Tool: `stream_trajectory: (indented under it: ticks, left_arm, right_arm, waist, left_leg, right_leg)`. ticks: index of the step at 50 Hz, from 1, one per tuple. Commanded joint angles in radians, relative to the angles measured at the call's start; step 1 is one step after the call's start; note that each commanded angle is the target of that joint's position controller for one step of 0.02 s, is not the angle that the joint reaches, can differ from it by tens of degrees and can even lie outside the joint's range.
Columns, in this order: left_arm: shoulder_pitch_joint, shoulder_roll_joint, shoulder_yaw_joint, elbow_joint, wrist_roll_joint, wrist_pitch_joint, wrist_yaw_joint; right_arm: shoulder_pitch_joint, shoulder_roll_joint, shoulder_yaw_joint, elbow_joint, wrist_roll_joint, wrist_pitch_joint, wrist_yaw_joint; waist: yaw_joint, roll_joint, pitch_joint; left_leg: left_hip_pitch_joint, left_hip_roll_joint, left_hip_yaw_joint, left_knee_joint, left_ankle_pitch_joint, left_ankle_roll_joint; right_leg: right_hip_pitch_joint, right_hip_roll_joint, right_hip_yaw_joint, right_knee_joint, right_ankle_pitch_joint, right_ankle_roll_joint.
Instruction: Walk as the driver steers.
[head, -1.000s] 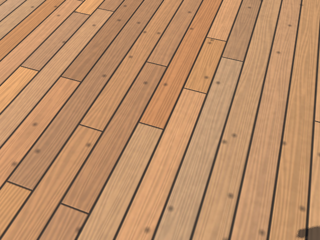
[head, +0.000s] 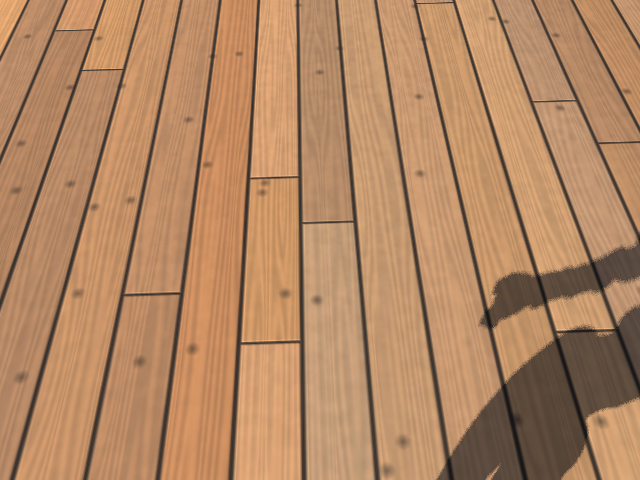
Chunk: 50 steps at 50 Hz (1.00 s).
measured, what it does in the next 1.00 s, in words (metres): walks ahead, turning right: left foot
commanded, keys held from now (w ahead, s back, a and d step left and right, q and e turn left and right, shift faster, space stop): w+e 0.52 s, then w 0.48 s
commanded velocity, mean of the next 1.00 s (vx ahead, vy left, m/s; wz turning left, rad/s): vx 0.50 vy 0.00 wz -0.43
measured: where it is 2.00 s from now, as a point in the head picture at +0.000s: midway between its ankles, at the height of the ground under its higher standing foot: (445, 234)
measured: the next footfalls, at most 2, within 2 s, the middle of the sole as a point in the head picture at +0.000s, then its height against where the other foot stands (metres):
left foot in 0.52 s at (314, 453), level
right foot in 1.02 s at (451, 391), level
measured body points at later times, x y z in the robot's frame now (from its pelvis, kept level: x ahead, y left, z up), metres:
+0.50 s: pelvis +0.28 -0.01 +0.01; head +0.31 -0.03 +0.46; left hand +0.29 +0.28 -0.11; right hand +0.45 -0.28 -0.07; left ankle +0.46 +0.07 -0.70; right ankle +0.09 -0.04 -0.71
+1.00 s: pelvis +0.52 -0.10 +0.02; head +0.54 -0.11 +0.47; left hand +0.80 +0.01 -0.07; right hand +0.37 -0.31 -0.12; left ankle +0.46 +0.06 -0.71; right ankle +0.58 -0.23 -0.70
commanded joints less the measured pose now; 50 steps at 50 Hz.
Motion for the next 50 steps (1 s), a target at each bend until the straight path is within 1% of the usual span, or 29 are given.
stream_trajectory:
  ticks: [1, 2, 3, 4, 5, 6, 8, 10, 15, 20, 22, 23, 24, 25, 26, 27, 28, 29, 30, 31, 32, 34, 37, 41, 43, 45, 48, 49, 50]
  left_arm:
    - [0.333, 0.281, 0.082, 0.023, -0.021, 0.02, 0.026]
    - [0.284, 0.237, 0.069, 0.029, -0.026, 0.018, 0.035]
    - [0.242, 0.186, 0.056, 0.03, -0.03, 0.01, 0.036]
    - [0.212, 0.162, 0.047, 0.027, -0.037, 0.0, 0.041]
    - [0.193, 0.144, 0.04, 0.02, -0.042, -0.011, 0.044]
    - [0.205, 0.144, 0.036, 0.021, -0.046, -0.023, 0.043]
    - [0.246, 0.171, 0.04, 0.029, -0.05, -0.037, 0.041]
    - [0.295, 0.186, 0.043, 0.033, -0.048, -0.038, 0.039]
    - [0.408, 0.191, 0.04, 0.038, -0.046, -0.033, 0.041]
    - [0.472, 0.199, 0.038, 0.037, -0.033, -0.028, 0.053]
    - [0.463, 0.214, 0.041, 0.03, -0.029, -0.028, 0.061]
    - [0.436, 0.224, 0.043, 0.022, -0.028, -0.029, 0.064]
    - [0.39, 0.238, 0.045, 0.009, -0.028, -0.031, 0.062]
    - [0.368, 0.25, 0.048, 0.002, -0.028, -0.036, 0.055]
    - [0.343, 0.247, 0.047, -0.005, -0.038, -0.044, 0.044]
    - [0.363, 0.159, 0.023, -0.038, -0.044, -0.053, 0.037]
    - [0.513, 0.101, 0.014, -0.052, -0.072, -0.045, 0.038]
    - [0.485, 0.175, 0.017, -0.015, -0.027, -0.03, 0.047]
    - [0.415, 0.172, 0.018, -0.014, -0.02, -0.026, 0.039]
    - [0.37, 0.153, 0.012, -0.022, -0.017, -0.025, 0.032]
    - [0.348, 0.143, 0.01, -0.029, -0.01, -0.019, 0.024]
    - [0.35, 0.129, 0.005, -0.032, -0.004, -0.003, 0.012]
    - [0.282, 0.121, -0.001, -0.056, 0.0, 0.003, 0.001]
    - [0.106, 0.095, -0.026, -0.112, 0.0, -0.005, -0.015]
    - [0.027, 0.077, -0.04, -0.134, -0.005, -0.01, -0.019]
    - [-0.02, 0.086, -0.043, -0.146, -0.01, -0.013, -0.016]
    - [-0.038, 0.109, -0.038, -0.159, -0.01, -0.018, -0.005]
    - [-0.012, 0.114, -0.034, -0.152, -0.006, -0.022, -0.001]
    - [0.068, 0.119, -0.028, -0.126, 0.0, -0.028, 0.005]
  right_arm:
    - [-0.128, -0.152, -0.028, -0.186, 0.005, -0.03, 0.023]
    - [-0.164, -0.133, -0.021, -0.201, 0.016, -0.043, 0.027]
    - [-0.137, -0.129, -0.02, -0.183, 0.015, -0.048, 0.023]
    - [-0.132, -0.126, -0.021, -0.183, -0.005, -0.035, 0.021]
    - [-0.103, -0.117, -0.019, -0.175, -0.023, -0.014, 0.022]
    - [-0.1, -0.113, -0.019, -0.179, -0.031, 0.004, 0.026]
    - [-0.131, -0.104, -0.016, -0.197, -0.032, 0.027, 0.034]
    - [-0.216, -0.107, -0.014, -0.232, -0.03, 0.035, 0.037]
    - [-0.4, -0.121, -0.008, -0.304, -0.024, 0.037, 0.042]
    - [-0.542, -0.12, 0.011, -0.37, -0.015, 0.02, 0.051]
    - [-0.544, -0.134, 0.013, -0.389, -0.008, 0.01, 0.05]
    - [-0.503, -0.146, 0.01, -0.384, -0.006, 0.005, 0.047]
    - [-0.419, -0.164, 0.004, -0.363, -0.004, 0.001, 0.04]
    - [-0.298, -0.195, -0.009, -0.326, -0.002, -0.006, 0.028]
    - [-0.148, -0.222, -0.021, -0.295, -0.007, -0.019, 0.014]
    - [0.014, -0.295, -0.036, -0.287, -0.033, -0.023, -0.004]
    - [-0.036, -0.362, -0.052, -0.29, -0.046, -0.012, 0.001]
    - [-0.106, -0.26, -0.038, -0.302, -0.022, -0.001, 0.012]
    - [-0.17, -0.178, -0.018, -0.306, -0.012, -0.002, 0.017]
    - [-0.191, -0.141, -0.007, -0.295, -0.016, -0.005, 0.022]
    - [-0.179, -0.137, -0.004, -0.278, -0.016, -0.011, 0.022]
    - [-0.145, -0.145, -0.004, -0.243, -0.006, -0.03, 0.028]
    - [-0.1, -0.163, -0.008, -0.212, 0.005, -0.052, 0.037]
    - [-0.065, -0.163, -0.008, -0.184, 0.009, -0.045, 0.04]
    - [-0.034, -0.175, -0.011, -0.168, 0.011, -0.042, 0.043]
    - [0.006, -0.196, -0.016, -0.151, 0.01, -0.039, 0.043]
    - [0.032, -0.215, -0.02, -0.13, 0.007, -0.027, 0.039]
    - [0.03, -0.22, -0.021, -0.126, 0.007, -0.022, 0.037]
    - [0.024, -0.22, -0.02, -0.121, 0.01, -0.016, 0.035]
  waist:
    - [0.14, -0.063, -0.258]
    - [0.107, -0.03, -0.149]
    - [0.055, 0.041, -0.079]
    - [0.021, 0.046, -0.063]
    - [-0.003, 0.03, -0.073]
    - [-0.01, 0.018, -0.08]
    - [-0.011, 0.002, -0.074]
    - [0.016, -0.021, -0.053]
    - [0.085, -0.057, -0.035]
    - [0.127, -0.076, -0.017]
    - [0.115, -0.089, -0.016]
    - [0.088, -0.095, -0.022]
    - [0.042, -0.1, -0.046]
    - [-0.006, -0.087, -0.11]
    - [-0.086, -0.048, -0.194]
    - [-0.128, 0.065, -0.356]
    - [-0.014, 0.329, -0.427]
    - [0.006, 0.143, -0.3]
    - [0.012, 0.047, -0.164]
    - [0.018, 0.005, -0.104]
    - [0.025, 0.043, -0.08]
    - [0.041, 0.095, -0.076]
    - [0.043, 0.091, -0.067]
    - [0.017, 0.081, -0.03]
    - [-0.006, 0.086, -0.023]
    - [-0.023, 0.088, -0.025]
    - [-0.021, 0.092, -0.023]
    - [-0.005, 0.092, -0.032]
    - [0.037, 0.073, -0.065]
  left_leg:
    - [-0.72, -0.077, -0.284, 0.665, -0.006, 0.008]
    - [-0.737, -0.033, -0.292, 0.604, 0.094, 0.017]
    - [-0.672, 0.002, -0.295, 0.497, 0.145, 0.016]
    - [-0.61, 0.022, -0.305, 0.43, 0.152, 0.007]
    - [-0.551, 0.028, -0.306, 0.392, 0.159, -0.005]
    - [-0.531, 0.026, -0.303, 0.365, 0.157, -0.017]
    - [-0.551, 0.021, -0.285, 0.303, 0.192, -0.037]
    - [-0.609, 0.018, -0.273, 0.228, 0.266, -0.051]
    - [-0.713, -0.014, -0.279, 0.04, 0.407, -0.054]
    - [-0.708, -0.069, -0.272, -0.131, 0.428, -0.03]
    - [-0.638, -0.087, -0.282, -0.204, 0.414, -0.007]
    - [-0.553, -0.099, -0.286, -0.247, 0.393, 0.007]
    - [-0.409, -0.126, -0.28, -0.284, 0.353, 0.026]
    - [-0.244, -0.155, -0.266, -0.302, 0.329, 0.043]
    - [-0.02, -0.104, -0.3, -0.354, 0.371, 0.071]
    - [0.208, 0.139, -0.536, -0.359, 0.186, 0.114]
    - [0.349, 0.353, -1.023, -0.494, 0.186, 0.244]
    - [0.216, 0.309, -1.028, -0.521, 0.054, 0.236]
    - [0.066, 0.258, -0.855, -0.542, 0.071, 0.22]
    - [-0.024, 0.206, -0.729, -0.566, 0.173, 0.203]
    - [-0.071, 0.168, -0.639, -0.582, 0.26, 0.189]
    - [-0.121, 0.131, -0.538, -0.605, 0.411, 0.185]
    - [-0.103, 0.132, -0.464, -0.643, 0.485, 0.208]
    - [-0.108, 0.089, -0.359, -0.692, 0.474, 0.197]
    - [-0.119, 0.074, -0.318, -0.686, 0.517, 0.184]
    - [-0.089, 0.088, -0.314, -0.664, 0.558, 0.176]
    - [-0.017, 0.13, -0.33, -0.608, 0.627, 0.165]
    - [0.0, 0.134, -0.326, -0.561, 0.69, 0.158]
    - [-0.002, 0.113, -0.297, -0.455, 0.796, 0.142]
  right_leg:
    - [0.706, -0.39, 0.797, -0.36, -0.075, -0.247]
    - [0.598, -0.373, 0.662, -0.363, 0.01, -0.217]
    - [0.467, -0.325, 0.566, -0.375, 0.158, -0.17]
    - [0.392, -0.273, 0.49, -0.379, 0.245, -0.141]
    - [0.345, -0.236, 0.437, -0.386, 0.302, -0.126]
    - [0.328, -0.217, 0.419, -0.389, 0.351, -0.124]
    - [0.309, -0.186, 0.388, -0.398, 0.395, -0.116]
    - [0.315, -0.17, 0.389, -0.41, 0.389, -0.094]
    - [0.426, -0.162, 0.433, -0.395, 0.405, -0.05]
    - [0.52, -0.174, 0.478, -0.334, 0.494, -0.057]
    - [0.529, -0.189, 0.505, -0.304, 0.539, -0.042]
    - [0.507, -0.188, 0.509, -0.282, 0.575, -0.024]
    - [0.458, -0.173, 0.495, -0.226, 0.675, 0.003]
    - [0.43, -0.145, 0.485, -0.105, 0.772, 0.026]
    - [0.34, -0.089, 0.449, 0.094, 0.698, 0.048]
    - [0.211, -0.027, 0.375, 0.376, 0.337, 0.062]
    - [-0.068, 0.123, 0.287, 0.623, -0.372, 0.093]
    - [-0.141, 0.024, 0.297, 0.689, -0.29, 0.082]
    - [-0.131, -0.007, 0.282, 0.659, -0.194, 0.089]
    - [-0.115, -0.033, 0.272, 0.612, -0.153, 0.094]
    - [-0.099, -0.051, 0.267, 0.574, -0.144, 0.1]
    - [-0.062, -0.055, 0.256, 0.532, -0.139, 0.11]
    - [-0.131, -0.067, 0.246, 0.465, -0.092, 0.122]
    - [-0.161, -0.119, 0.164, 0.234, 0.057, 0.149]
    - [-0.102, -0.119, 0.119, 0.109, 0.107, 0.153]
    - [-0.061, -0.106, 0.092, 0.034, 0.105, 0.148]
    - [-0.018, -0.089, 0.079, -0.038, 0.04, 0.119]
    - [0.029, -0.072, 0.071, -0.071, 0.012, 0.105]
    - [0.141, -0.045, 0.06, -0.136, 0.02, 0.088]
